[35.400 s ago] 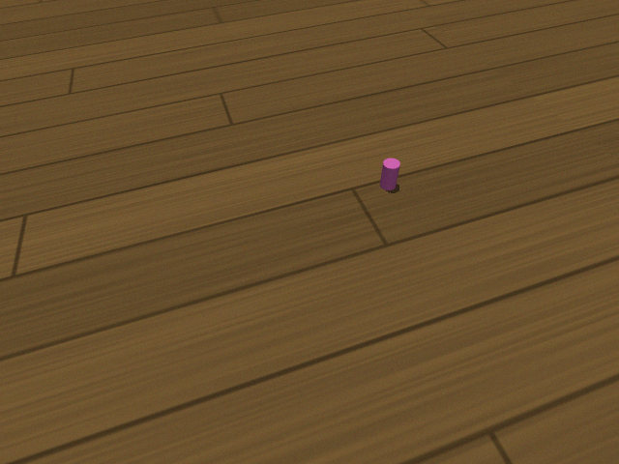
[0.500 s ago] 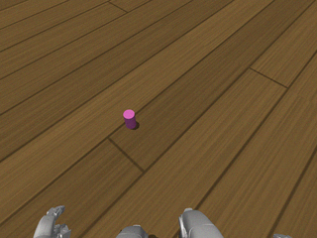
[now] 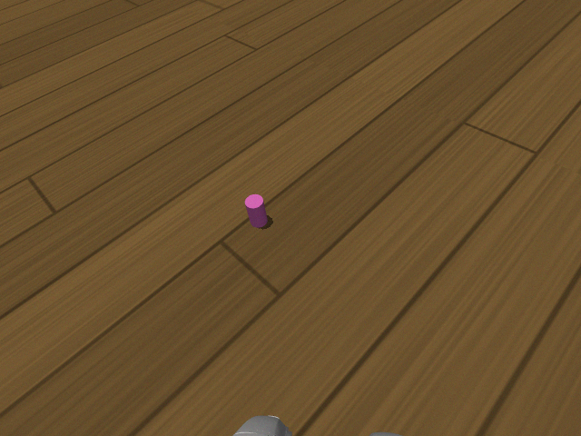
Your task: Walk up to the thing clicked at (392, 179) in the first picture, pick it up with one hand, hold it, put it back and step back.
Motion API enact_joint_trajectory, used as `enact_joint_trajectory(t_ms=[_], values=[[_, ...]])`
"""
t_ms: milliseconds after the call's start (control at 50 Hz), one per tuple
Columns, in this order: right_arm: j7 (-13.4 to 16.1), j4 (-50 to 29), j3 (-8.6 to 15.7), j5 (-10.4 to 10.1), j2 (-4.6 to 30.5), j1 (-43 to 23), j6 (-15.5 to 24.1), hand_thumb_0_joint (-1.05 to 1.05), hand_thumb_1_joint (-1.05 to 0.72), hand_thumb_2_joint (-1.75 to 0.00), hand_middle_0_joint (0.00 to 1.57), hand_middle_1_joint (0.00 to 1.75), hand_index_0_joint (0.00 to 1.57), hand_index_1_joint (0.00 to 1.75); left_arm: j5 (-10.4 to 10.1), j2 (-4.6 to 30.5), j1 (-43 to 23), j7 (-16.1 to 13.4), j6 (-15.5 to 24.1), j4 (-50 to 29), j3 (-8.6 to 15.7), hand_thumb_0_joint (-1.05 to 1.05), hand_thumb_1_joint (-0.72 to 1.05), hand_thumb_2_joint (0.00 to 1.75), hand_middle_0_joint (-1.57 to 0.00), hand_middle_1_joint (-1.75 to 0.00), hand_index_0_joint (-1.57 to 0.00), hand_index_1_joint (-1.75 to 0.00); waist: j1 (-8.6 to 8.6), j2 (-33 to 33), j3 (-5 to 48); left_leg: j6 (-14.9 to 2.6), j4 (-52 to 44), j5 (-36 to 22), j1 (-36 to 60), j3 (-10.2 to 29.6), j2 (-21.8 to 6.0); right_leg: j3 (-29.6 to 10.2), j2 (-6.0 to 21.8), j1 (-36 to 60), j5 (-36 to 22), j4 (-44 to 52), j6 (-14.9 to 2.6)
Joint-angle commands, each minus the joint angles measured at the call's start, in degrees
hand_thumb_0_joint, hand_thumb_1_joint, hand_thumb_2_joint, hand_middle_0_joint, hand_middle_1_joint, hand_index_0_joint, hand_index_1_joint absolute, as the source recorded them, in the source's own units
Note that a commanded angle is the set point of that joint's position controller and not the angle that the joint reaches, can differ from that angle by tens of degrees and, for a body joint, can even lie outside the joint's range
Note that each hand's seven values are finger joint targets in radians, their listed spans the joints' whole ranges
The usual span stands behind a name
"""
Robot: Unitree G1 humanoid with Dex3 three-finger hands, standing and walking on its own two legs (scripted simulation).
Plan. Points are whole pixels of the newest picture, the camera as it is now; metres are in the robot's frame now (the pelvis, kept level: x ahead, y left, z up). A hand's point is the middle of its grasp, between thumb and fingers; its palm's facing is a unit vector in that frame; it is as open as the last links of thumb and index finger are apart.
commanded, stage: step back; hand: left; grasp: from the side
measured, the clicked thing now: (256, 211) +1.03 +0.26 -0.69
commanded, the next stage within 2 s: stand in 0.94 s
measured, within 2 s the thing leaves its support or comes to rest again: neither
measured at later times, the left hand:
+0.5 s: hand out of the picture +0.02 +0.26 -0.14, palm faces +0.08 -0.93 -0.37, open 7.4 cm
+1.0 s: hand out of the picture +0.13 +0.29 -0.13, palm faces +0.02 -0.94 -0.35, open 7.4 cm
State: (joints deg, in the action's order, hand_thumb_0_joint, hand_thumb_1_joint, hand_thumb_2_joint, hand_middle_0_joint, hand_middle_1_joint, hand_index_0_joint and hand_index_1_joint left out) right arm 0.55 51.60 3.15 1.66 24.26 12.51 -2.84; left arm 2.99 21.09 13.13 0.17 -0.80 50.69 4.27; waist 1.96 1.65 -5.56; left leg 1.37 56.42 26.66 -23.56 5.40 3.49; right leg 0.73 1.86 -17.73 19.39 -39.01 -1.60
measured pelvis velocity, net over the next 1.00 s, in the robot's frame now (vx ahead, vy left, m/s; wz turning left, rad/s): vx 0.03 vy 0.03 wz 0.02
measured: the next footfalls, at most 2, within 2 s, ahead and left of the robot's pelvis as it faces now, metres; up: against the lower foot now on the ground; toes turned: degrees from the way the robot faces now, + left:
left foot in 0.08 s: +0.02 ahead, +0.14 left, +0.00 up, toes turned +0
left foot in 0.56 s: +0.07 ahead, +0.15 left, +0.00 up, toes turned +3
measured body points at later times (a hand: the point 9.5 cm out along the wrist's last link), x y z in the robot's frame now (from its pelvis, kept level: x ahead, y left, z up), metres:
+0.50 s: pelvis -0.01 +0.00 +0.01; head +0.00 -0.01 +0.46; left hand +0.02 +0.31 -0.11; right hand +0.08 -0.31 -0.12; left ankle +0.01 +0.14 -0.70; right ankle +0.01 -0.11 -0.72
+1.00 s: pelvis +0.03 +0.03 +0.02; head +0.04 +0.03 +0.47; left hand +0.13 +0.33 -0.11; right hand +0.16 -0.26 -0.11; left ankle +0.03 +0.14 -0.72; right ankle +0.01 -0.11 -0.72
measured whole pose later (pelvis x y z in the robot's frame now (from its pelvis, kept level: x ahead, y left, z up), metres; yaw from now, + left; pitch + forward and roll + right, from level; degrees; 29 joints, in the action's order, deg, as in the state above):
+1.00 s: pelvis +0.03 +0.03 +0.02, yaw +1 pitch -2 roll +0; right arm -0.1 61.5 1.0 0.7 18.6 1.9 0.9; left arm 0.0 20.9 3.5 -0.1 1.5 61.2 0.8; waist 0.5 -0.4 -4.0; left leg -0.1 26.3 14.1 -9.9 -1.8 -0.7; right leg -1.3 1.4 -7.8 15.6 -25.7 1.6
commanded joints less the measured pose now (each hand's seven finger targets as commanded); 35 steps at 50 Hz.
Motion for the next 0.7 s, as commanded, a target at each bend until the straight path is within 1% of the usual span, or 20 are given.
enact_joint_trajectory(t_ms=[0,40,60,80,100,140,220,260,280,300,320,340,400,480,520,540,560,580,600,680], values=[[-0.59,-3.25,2.81,0.24,8.92,-3.98,3.10,0.00,-0.90,-0.90,0.20,0.30,0.20,0.30,-0.07,17.77,-2.84,-0.77,1.66,-4.44,4.61,0.00,0.90,0.90,-0.20,-0.30,-0.20,-0.30,1.52,-13.08,2.28,-1.04,-20.21,5.74,3.30,-4.24,-3.22,-17.90,13.80,1.83,17.99,18.54,-9.40],[-0.66,0.30,3.26,0.03,7.87,1.66,3.96,0.00,-0.90,-0.90,0.20,0.30,0.20,0.30,-0.50,15.48,-3.22,-0.39,1.00,-4.06,3.06,0.00,0.90,0.90,-0.20,-0.30,-0.20,-0.30,-1.45,-8.60,4.46,-2.69,-35.42,-5.90,16.52,-6.27,-1.08,-10.63,9.16,-2.04,11.05,11.42,-5.78],[-0.41,1.24,4.16,0.70,10.02,3.87,4.34,0.00,-0.90,-0.90,0.20,0.30,0.20,0.30,-0.70,12.62,-1.21,-0.30,0.82,-3.88,1.91,0.00,0.90,0.90,-0.20,-0.30,-0.20,-0.30,-2.40,-1.51,5.86,-4.39,-36.57,-2.29,25.04,3.20,-5.72,-7.76,6.41,-11.31,11.54,3.70,-3.37],[-0.27,0.35,4.44,0.91,14.57,1.95,4.62,0.00,-0.90,-0.90,0.20,0.30,0.20,0.30,-1.89,9.36,-3.94,-0.10,1.06,-4.60,0.91,0.00,0.90,0.90,-0.20,-0.30,-0.20,-0.30,-3.24,10.77,4.24,-10.29,-44.49,18.82,19.40,26.06,-19.41,-0.63,-1.29,-18.39,12.45,-5.36,0.85],[-0.45,-0.45,4.98,0.65,17.71,0.19,4.69,0.00,-0.90,-0.90,0.20,0.30,0.20,0.30,-1.34,14.94,-8.98,-0.46,1.18,-4.04,2.85,0.00,0.90,0.90,-0.20,-0.30,-0.20,-0.30,-4.94,6.25,-1.19,-15.87,-46.80,25.48,5.62,30.20,-24.03,-4.12,1.04,-13.32,14.04,-11.07,0.93],[-0.28,-1.19,2.81,0.82,11.85,-5.92,5.63,0.00,-0.90,-0.90,0.20,0.30,0.20,0.30,-2.28,12.76,-4.47,0.50,1.54,-1.87,2.20,0.00,0.90,0.90,-0.20,-0.30,-0.20,-0.30,-0.39,2.48,-1.61,-12.08,-43.08,12.30,6.33,17.03,-17.34,-4.89,1.44,-9.08,6.38,-11.21,0.47],[-0.93,-0.82,2.94,0.88,11.24,-5.78,4.69,0.00,-0.90,-0.90,0.20,0.30,0.20,0.30,-1.76,11.49,-0.89,1.04,2.73,1.56,2.40,0.00,0.90,0.90,-0.20,-0.30,-0.20,-0.30,-0.47,6.97,2.23,-8.79,-37.67,9.06,1.61,6.66,-12.81,0.89,-1.80,6.66,2.85,5.95,0.53],[-0.82,-0.79,2.14,0.26,8.65,-5.17,3.69,0.00,-0.90,-0.90,0.20,0.30,0.20,0.30,-1.18,11.62,1.84,0.28,3.21,2.93,2.62,0.00,0.90,0.90,-0.20,-0.30,-0.20,-0.30,1.18,3.48,2.48,-5.85,-29.17,7.75,-2.71,2.78,-9.91,-1.19,-2.71,14.78,0.58,14.29,-0.30],[-0.81,-1.60,1.58,-0.04,6.03,-5.12,3.58,0.00,-0.90,-0.90,0.20,0.30,0.20,0.30,-0.57,15.04,2.74,-0.22,3.61,2.99,3.41,0.00,0.90,0.90,-0.20,-0.30,-0.20,-0.30,1.99,-5.38,1.41,-3.08,-19.44,7.20,-10.41,-0.02,-4.83,-18.03,5.72,14.97,12.31,19.88,-3.64],[-0.32,-1.30,1.88,0.23,6.45,-5.75,3.33,0.00,-0.90,-0.90,0.20,0.30,0.20,0.30,-0.40,19.57,2.65,-0.30,4.01,3.01,4.20,0.00,0.90,0.90,-0.20,-0.30,-0.20,-0.30,2.45,-11.07,0.21,-2.30,-8.00,7.48,-8.83,-1.41,-1.23,-32.97,16.57,7.30,29.94,28.53,-8.91],[-0.20,-0.47,2.64,0.34,9.04,-4.23,3.50,0.00,-0.90,-0.90,0.20,0.30,0.20,0.30,-0.38,20.32,-1.08,-0.37,4.38,1.28,4.51,0.00,0.90,0.90,-0.20,-0.30,-0.20,-0.30,1.09,-7.97,-2.50,-1.74,-4.29,5.18,-7.15,2.31,-3.38,-36.22,20.18,2.38,30.47,28.84,-12.38],[-0.41,0.15,2.65,-0.11,9.42,-2.76,3.84,0.00,-0.90,-0.90,0.20,0.30,0.20,0.30,-0.89,18.24,-1.77,-0.57,4.63,0.91,4.11,0.00,0.90,0.90,-0.20,-0.30,-0.20,-0.30,0.26,-4.14,-2.92,-2.11,-4.09,1.95,-7.48,3.35,-4.32,-32.16,18.11,4.04,24.09,26.94,-11.72],[-0.72,1.90,2.36,-0.05,7.85,-0.83,4.26,0.00,-0.90,-0.90,0.20,0.30,0.20,0.30,-0.97,16.39,-3.52,-0.67,4.94,1.44,3.43,0.00,0.90,0.90,-0.20,-0.30,-0.20,-0.30,-0.75,-7.57,0.59,-1.73,-8.72,-1.54,-1.86,1.05,-5.66,-20.79,13.71,3.17,10.74,23.81,-8.46],[-1.30,2.93,2.67,0.41,6.57,-0.37,4.33,0.00,-0.90,-0.90,0.20,0.30,0.20,0.30,-1.15,15.71,-6.10,-0.21,4.20,0.87,2.47,0.00,0.90,0.90,-0.20,-0.30,-0.20,-0.30,-1.77,-9.83,2.44,-1.40,-21.18,-4.86,8.45,-6.19,-4.21,-12.40,10.76,-1.51,4.89,20.23,-7.08],[-0.85,3.73,2.88,0.58,6.38,-0.38,4.80,0.00,-0.90,-0.90,0.20,0.30,0.20,0.30,-1.47,13.54,-5.89,-0.11,3.52,0.88,1.21,0.00,0.90,0.90,-0.20,-0.30,-0.20,-0.30,-2.57,-6.81,4.68,-2.01,-30.31,-11.12,16.38,-6.42,-3.28,-8.53,8.12,-2.98,-4.26,13.01,-4.81],[-0.41,3.92,2.99,0.80,6.97,0.03,5.16,0.00,-0.90,-0.90,0.20,0.30,0.20,0.30,-1.79,11.85,-5.55,-0.13,3.40,0.99,0.37,0.00,0.90,0.90,-0.20,-0.30,-0.20,-0.30,-3.06,-4.33,6.22,-2.45,-32.65,-13.95,19.01,-2.73,-5.90,-6.88,6.57,-3.66,-9.13,8.98,-3.26],[-0.03,3.24,3.08,0.96,9.64,-1.59,5.58,0.00,-0.90,-0.90,0.20,0.30,0.20,0.30,-2.63,9.29,-4.67,-0.05,3.25,0.85,-0.50,0.00,0.90,0.90,-0.20,-0.30,-0.20,-0.30,-2.37,2.58,7.48,-5.48,-37.02,-12.88,18.60,10.00,-14.84,-4.39,2.34,-5.63,-8.26,4.27,-0.31],[-0.15,2.54,2.82,0.19,11.86,-5.31,5.54,0.00,-0.90,-0.90,0.20,0.30,0.20,0.30,-3.32,10.30,-4.67,-0.33,2.96,2.13,-0.14,0.00,0.90,0.90,-0.20,-0.30,-0.20,-0.30,-0.72,4.09,6.37,-9.91,-38.25,-8.44,11.21,13.92,-19.52,-0.94,-0.92,-0.56,2.90,3.56,0.68],[-0.37,2.68,2.60,0.00,11.61,-7.28,5.42,0.00,-0.90,-0.90,0.20,0.30,0.20,0.30,-2.85,11.20,-4.59,-0.45,3.12,3.20,0.10,0.00,0.90,0.90,-0.20,-0.30,-0.20,-0.30,-0.26,2.86,5.63,-10.42,-36.80,-10.63,8.07,11.97,-19.22,-1.89,-0.21,4.42,4.02,5.32,0.34],[-0.06,3.94,0.99,-0.64,8.10,-8.28,5.26,0.00,-0.90,-0.90,0.20,0.30,0.20,0.30,-3.00,13.06,-4.35,-0.75,4.08,5.14,0.29,0.00,0.90,0.90,-0.20,-0.30,-0.20,-0.30,-0.50,3.35,7.40,-3.66,-30.19,-28.96,9.62,-0.14,-10.64,-6.35,3.51,11.17,-19.61,11.44,-0.97]])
